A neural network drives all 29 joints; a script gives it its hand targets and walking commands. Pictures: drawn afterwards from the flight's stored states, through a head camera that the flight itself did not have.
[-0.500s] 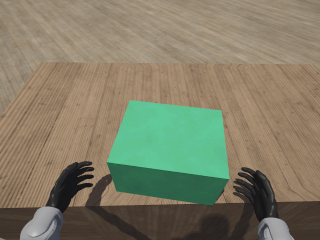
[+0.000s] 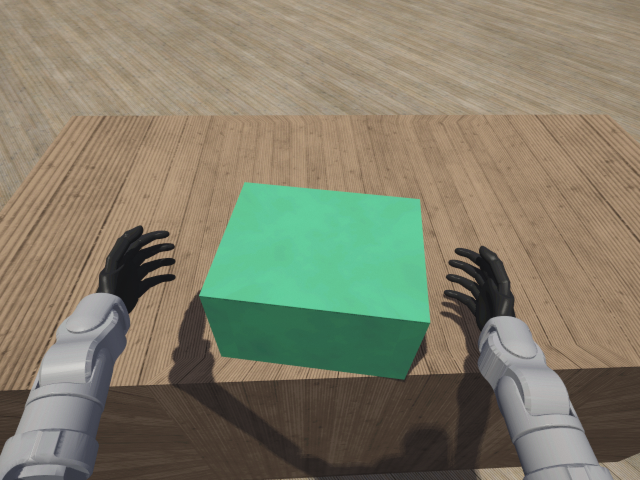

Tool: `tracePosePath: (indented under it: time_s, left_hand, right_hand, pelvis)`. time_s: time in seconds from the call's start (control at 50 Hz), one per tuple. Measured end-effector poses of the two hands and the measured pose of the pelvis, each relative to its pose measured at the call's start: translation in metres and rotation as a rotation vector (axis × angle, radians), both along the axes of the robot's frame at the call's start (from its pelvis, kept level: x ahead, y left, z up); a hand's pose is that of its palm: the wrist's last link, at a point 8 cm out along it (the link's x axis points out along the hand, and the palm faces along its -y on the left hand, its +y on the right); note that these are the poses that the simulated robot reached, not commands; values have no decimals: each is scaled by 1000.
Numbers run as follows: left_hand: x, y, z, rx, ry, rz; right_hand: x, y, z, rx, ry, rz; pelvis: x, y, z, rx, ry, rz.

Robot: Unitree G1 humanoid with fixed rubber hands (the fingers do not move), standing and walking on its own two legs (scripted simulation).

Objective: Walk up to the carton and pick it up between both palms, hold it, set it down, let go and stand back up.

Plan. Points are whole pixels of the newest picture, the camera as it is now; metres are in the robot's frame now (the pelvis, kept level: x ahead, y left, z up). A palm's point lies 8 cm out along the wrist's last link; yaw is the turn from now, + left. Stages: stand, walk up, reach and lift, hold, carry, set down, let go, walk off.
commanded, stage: reach and lift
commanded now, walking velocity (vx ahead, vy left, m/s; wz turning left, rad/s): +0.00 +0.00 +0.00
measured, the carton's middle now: (321, 277) +0.41 +0.02 -0.01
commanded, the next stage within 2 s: none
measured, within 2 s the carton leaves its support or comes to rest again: neither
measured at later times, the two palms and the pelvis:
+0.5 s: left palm (148, 219) +0.41 +0.25 +0.11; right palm (490, 247) +0.39 -0.20 +0.09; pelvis +0.02 +0.00 +0.00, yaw +1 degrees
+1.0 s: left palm (165, 220) +0.44 +0.25 +0.08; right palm (470, 239) +0.43 -0.19 +0.07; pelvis +0.03 +0.00 -0.01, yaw +1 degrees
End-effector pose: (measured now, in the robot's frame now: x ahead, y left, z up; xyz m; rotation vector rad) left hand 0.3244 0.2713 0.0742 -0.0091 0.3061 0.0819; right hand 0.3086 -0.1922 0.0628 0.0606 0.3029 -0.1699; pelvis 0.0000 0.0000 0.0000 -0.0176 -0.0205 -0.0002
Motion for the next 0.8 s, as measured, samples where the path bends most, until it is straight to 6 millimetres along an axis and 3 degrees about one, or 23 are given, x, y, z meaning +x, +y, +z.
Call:
tracePosePath:
  time_s: [0.26, 0.52, 0.8]
  left_hand:
    - [43, -7, 8, 19, 10, -21]
    - [93, -18, 35, 22, -16, -42]
    - [124, -22, 41, 27, 2, -33]
  right_hand:
    - [44, -1, 8, -18, 14, -11]
    - [83, -10, 31, -20, -17, -12]
    - [121, -1, 40, -15, -35, -12]
  pelvis:
    - [3, -1, -2, -9, 42, 20]
    - [17, 0, -1, -17, 68, 13]
    - [25, 0, -3, -21, 130, 27]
